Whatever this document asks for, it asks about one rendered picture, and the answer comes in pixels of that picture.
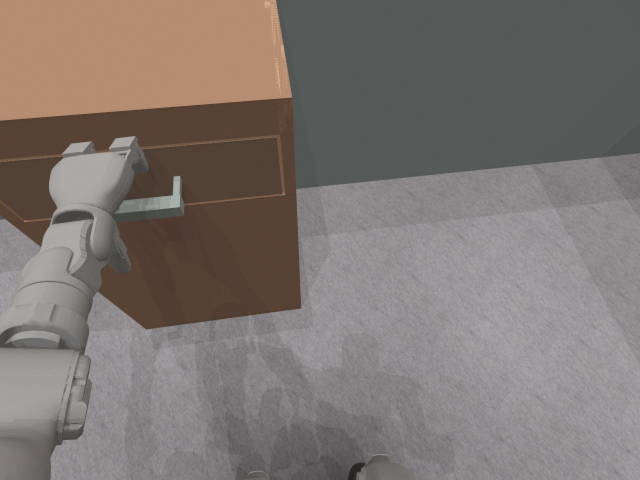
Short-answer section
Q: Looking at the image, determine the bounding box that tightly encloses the left robot upper arm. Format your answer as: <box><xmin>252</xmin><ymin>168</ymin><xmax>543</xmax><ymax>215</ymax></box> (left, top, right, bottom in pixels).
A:
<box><xmin>0</xmin><ymin>348</ymin><xmax>92</xmax><ymax>480</ymax></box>

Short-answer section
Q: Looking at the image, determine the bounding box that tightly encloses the left robot forearm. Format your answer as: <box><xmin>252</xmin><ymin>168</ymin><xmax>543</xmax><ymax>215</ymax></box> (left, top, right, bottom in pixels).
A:
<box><xmin>0</xmin><ymin>204</ymin><xmax>115</xmax><ymax>355</ymax></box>

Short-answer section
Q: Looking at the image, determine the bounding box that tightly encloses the left robot hand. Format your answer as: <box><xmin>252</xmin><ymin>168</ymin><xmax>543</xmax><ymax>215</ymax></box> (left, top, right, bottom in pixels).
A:
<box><xmin>49</xmin><ymin>136</ymin><xmax>149</xmax><ymax>273</ymax></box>

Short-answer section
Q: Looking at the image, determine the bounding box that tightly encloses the robot right shin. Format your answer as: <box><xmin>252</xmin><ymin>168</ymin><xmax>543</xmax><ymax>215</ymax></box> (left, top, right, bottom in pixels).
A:
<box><xmin>364</xmin><ymin>454</ymin><xmax>390</xmax><ymax>468</ymax></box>

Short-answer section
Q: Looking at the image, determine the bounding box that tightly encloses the drawer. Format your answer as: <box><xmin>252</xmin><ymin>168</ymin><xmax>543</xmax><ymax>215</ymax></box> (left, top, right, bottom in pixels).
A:
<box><xmin>0</xmin><ymin>135</ymin><xmax>282</xmax><ymax>220</ymax></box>

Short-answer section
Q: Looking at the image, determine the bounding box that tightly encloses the cabinet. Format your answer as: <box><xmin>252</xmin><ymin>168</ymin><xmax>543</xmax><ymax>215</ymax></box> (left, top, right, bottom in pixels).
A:
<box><xmin>0</xmin><ymin>0</ymin><xmax>301</xmax><ymax>329</ymax></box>

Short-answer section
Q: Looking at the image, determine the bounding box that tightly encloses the handle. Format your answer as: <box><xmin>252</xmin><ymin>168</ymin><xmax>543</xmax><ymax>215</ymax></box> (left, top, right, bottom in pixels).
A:
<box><xmin>113</xmin><ymin>176</ymin><xmax>184</xmax><ymax>223</ymax></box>

